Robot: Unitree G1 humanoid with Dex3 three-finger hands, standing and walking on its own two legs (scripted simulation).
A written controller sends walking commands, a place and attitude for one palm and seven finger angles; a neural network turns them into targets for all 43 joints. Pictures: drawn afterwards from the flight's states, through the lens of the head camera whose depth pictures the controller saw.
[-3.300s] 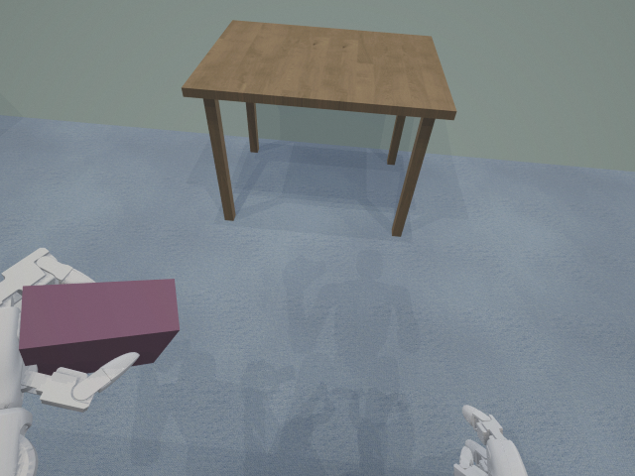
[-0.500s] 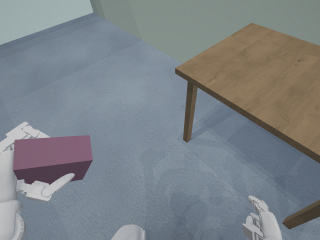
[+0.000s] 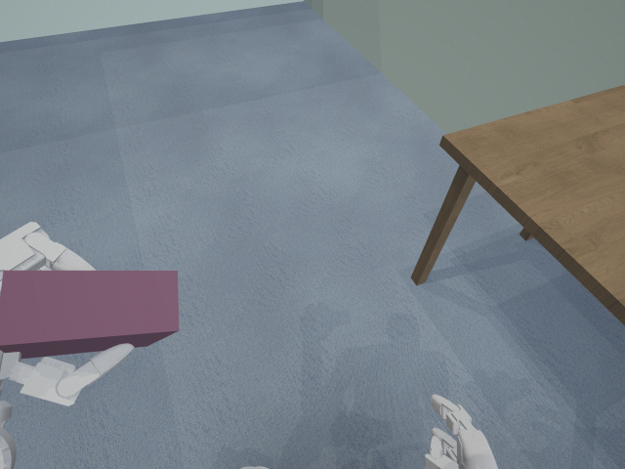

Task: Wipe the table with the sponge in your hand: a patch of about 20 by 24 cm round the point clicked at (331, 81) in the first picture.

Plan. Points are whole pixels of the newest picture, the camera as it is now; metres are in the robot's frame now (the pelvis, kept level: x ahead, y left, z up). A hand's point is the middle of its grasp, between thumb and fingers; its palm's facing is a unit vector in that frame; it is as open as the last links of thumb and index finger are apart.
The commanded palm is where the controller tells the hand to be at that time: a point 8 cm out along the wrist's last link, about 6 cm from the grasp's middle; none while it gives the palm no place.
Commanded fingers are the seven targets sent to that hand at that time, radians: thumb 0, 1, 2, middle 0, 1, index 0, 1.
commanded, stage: walk to a spot facing it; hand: left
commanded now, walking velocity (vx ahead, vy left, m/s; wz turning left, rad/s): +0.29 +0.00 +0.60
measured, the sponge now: (115, 316) +0.22 +0.20 +0.17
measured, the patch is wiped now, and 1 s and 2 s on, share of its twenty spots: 0.00 0.00 0.00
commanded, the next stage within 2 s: turn to face it in 1.32 s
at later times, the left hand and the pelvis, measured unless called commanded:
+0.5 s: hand out of the picture +0.10 +0.28 +0.19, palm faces +0.62 -0.65 -0.43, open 9.4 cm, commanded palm +0.03 +0.31 +0.18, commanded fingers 0.00 0.10 1.30 -1.20 -1.60 -1.20 -1.60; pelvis -0.03 -0.01 +0.00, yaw +18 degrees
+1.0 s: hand out of the picture +0.13 +0.31 +0.16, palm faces +0.74 -0.53 -0.43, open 9.4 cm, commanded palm +0.07 +0.32 +0.18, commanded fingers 0.00 0.10 1.30 -1.20 -1.60 -1.20 -1.60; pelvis +0.05 +0.00 -0.01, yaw +26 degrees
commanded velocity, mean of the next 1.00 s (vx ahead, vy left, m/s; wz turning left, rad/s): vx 0.34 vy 0.00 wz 0.36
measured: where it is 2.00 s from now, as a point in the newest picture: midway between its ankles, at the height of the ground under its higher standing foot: outside the picture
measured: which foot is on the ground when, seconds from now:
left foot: down 0.00-0.08, up 0.10-0.52, down 0.54-0.86, up 0.88-1.00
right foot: up 0.00-0.08, down 0.10-0.54, up 0.56-0.84, down 0.86-1.00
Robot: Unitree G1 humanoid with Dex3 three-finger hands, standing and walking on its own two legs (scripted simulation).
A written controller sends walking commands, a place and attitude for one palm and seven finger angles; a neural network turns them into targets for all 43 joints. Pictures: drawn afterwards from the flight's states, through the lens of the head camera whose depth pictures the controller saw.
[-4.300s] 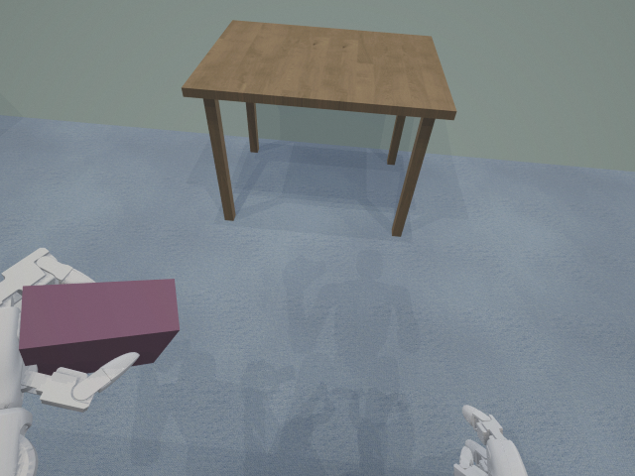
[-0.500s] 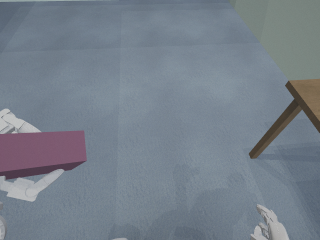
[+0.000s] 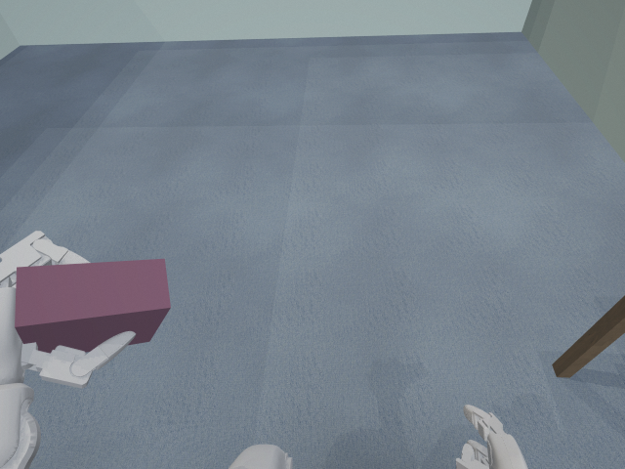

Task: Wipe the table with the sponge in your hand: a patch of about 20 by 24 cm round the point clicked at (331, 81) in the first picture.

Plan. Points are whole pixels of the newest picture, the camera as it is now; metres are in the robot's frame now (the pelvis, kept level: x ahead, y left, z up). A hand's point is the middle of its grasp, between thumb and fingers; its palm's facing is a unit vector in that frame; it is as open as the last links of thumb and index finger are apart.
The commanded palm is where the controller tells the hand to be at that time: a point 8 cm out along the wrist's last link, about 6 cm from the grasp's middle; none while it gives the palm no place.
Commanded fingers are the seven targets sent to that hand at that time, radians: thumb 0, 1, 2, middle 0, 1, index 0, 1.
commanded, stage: walk to a spot facing it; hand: left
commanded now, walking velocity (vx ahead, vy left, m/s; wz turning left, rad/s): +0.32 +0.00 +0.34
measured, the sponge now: (116, 309) +0.23 +0.22 +0.16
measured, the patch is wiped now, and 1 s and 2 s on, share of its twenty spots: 0.00 0.00 0.00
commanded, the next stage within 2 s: turn to face it in 0.32 s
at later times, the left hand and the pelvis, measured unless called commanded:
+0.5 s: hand (68, 230) +0.30 +0.29 +0.19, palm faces +0.47 -0.77 -0.43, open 9.4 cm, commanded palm +0.25 +0.32 +0.19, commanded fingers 0.00 0.10 1.30 -1.20 -1.60 -1.20 -1.60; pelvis +0.11 +0.03 +0.01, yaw +5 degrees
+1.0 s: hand (204, 173) +0.39 +0.16 +0.20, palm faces +0.20 -0.83 -0.52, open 9.4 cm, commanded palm +0.34 +0.23 +0.19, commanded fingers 0.00 0.10 1.30 -1.20 -1.60 -1.20 -1.60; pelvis +0.14 -0.03 +0.01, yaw -8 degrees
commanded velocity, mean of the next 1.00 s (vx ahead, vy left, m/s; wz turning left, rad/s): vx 0.10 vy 0.00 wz -0.27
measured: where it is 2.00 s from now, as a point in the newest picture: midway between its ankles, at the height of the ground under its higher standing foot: outside the picture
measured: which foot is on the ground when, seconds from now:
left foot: up 0.00-0.26, down 0.28-0.68, up 0.70-1.00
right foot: down 0.00-0.28, up 0.30-0.64, down 0.66-1.00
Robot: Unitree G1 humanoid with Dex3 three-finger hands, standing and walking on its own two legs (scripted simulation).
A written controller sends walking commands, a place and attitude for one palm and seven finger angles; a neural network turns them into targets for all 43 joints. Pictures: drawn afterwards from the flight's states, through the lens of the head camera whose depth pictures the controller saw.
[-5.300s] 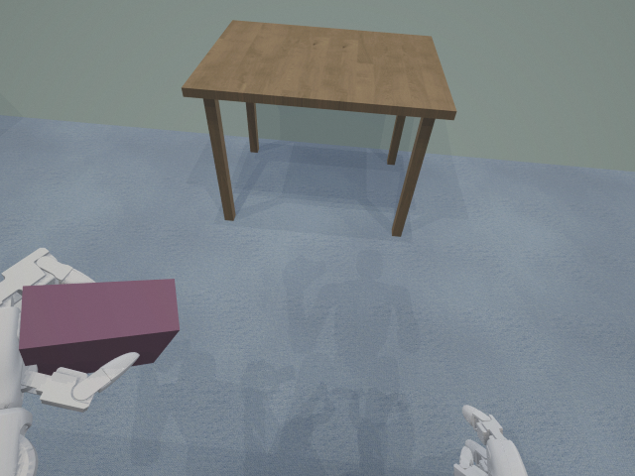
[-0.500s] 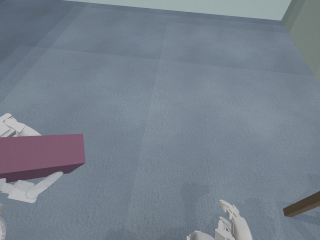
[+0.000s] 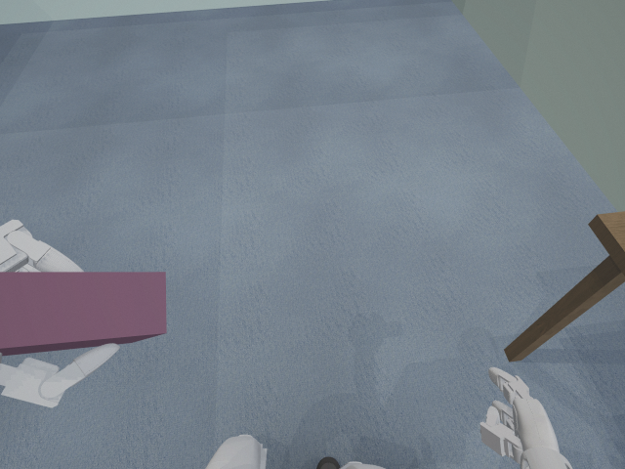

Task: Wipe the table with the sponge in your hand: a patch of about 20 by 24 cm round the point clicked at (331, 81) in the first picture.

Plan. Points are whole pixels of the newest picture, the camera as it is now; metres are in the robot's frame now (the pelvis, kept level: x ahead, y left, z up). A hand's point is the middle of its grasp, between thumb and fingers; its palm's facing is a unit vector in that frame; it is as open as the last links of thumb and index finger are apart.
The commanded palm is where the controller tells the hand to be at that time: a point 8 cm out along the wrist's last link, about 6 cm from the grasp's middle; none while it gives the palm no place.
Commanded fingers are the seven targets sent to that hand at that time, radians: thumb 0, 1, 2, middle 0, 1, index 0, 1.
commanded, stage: turn to face it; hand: left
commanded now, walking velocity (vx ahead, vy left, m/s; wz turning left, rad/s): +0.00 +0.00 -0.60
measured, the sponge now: (99, 314) +0.22 +0.19 +0.17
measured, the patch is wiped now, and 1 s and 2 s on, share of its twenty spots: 0.00 0.00 0.00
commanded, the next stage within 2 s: none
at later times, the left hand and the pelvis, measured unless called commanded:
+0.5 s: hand (69, 333) +0.20 +0.20 +0.19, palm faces +0.19 -0.85 -0.48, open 9.4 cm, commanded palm +0.17 +0.24 +0.18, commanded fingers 0.00 0.10 1.30 -1.20 -1.60 -1.20 -1.60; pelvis -0.07 +0.02 +0.00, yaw -18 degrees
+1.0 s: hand (219, 375) +0.17 +0.08 +0.19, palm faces -0.10 -0.85 -0.52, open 9.4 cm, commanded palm +0.15 +0.12 +0.18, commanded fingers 0.00 0.10 1.30 -1.20 -1.60 -1.20 -1.60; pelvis -0.14 -0.01 -0.01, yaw -36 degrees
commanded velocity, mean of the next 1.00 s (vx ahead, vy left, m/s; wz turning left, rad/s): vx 0.00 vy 0.00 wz -0.60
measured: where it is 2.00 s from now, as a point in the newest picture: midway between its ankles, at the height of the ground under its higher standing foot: outside the picture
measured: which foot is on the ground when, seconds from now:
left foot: up 0.00-0.30, down 0.32-0.62, up 0.64-0.88, down 0.90-1.00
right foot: down 0.00-0.32, up 0.34-0.60, down 0.62-0.92, up 0.94-1.00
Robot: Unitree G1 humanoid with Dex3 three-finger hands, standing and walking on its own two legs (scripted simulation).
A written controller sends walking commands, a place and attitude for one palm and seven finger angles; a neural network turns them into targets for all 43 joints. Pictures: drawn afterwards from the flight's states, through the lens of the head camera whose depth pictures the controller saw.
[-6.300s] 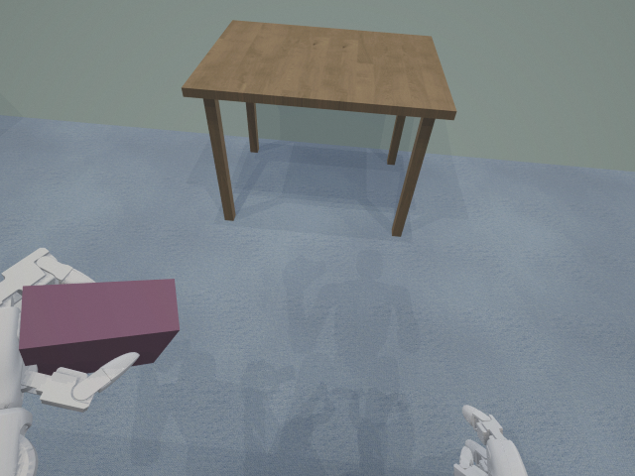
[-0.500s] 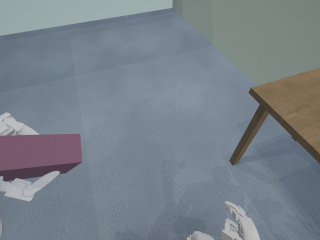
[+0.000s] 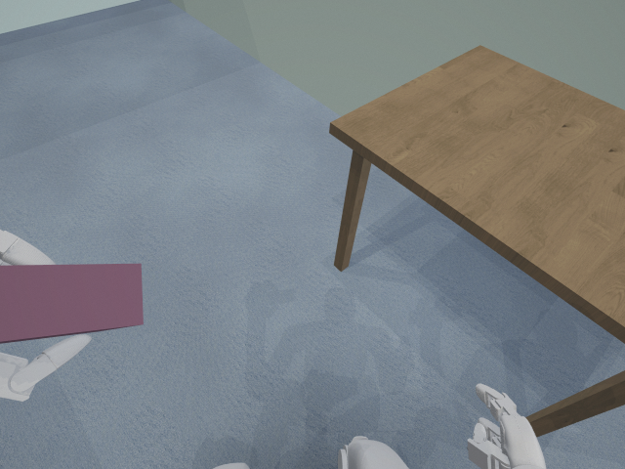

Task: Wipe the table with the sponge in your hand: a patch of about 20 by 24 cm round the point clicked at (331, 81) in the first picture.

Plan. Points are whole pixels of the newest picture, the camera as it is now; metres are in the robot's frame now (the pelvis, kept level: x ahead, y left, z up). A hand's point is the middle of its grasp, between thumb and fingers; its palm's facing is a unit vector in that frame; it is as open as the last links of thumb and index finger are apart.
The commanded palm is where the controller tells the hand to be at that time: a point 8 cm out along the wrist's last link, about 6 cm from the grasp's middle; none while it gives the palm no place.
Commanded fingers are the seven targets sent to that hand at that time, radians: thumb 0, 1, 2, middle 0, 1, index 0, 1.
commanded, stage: turn to face it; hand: left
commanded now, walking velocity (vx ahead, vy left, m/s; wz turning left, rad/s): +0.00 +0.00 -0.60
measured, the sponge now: (68, 305) +0.22 +0.23 +0.17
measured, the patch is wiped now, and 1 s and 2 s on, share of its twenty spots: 0.00 0.00 0.00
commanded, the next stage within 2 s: take the last steps up to it in 1.88 s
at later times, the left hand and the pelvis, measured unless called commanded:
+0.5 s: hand (250, 335) +0.20 +0.07 +0.19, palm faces +0.11 -0.80 -0.59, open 9.4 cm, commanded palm +0.15 +0.13 +0.19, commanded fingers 0.00 0.10 1.30 -1.20 -1.60 -1.20 -1.60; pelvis -0.08 -0.10 +0.01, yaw -16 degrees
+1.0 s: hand (354, 416) +0.15 -0.01 +0.18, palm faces -0.03 -0.87 -0.50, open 9.4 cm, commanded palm +0.13 +0.03 +0.19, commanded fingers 0.00 0.10 1.30 -1.20 -1.60 -1.20 -1.60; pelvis -0.16 -0.11 +0.00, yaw -34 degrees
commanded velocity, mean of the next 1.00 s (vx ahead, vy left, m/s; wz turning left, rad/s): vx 0.00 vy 0.00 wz -0.60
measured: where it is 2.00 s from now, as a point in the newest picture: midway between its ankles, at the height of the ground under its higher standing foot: outside the picture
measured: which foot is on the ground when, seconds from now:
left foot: down 0.00-0.22, up 0.24-0.76, down 0.78-1.00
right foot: up 0.00-0.20, down 0.22-0.78, up 0.80-1.00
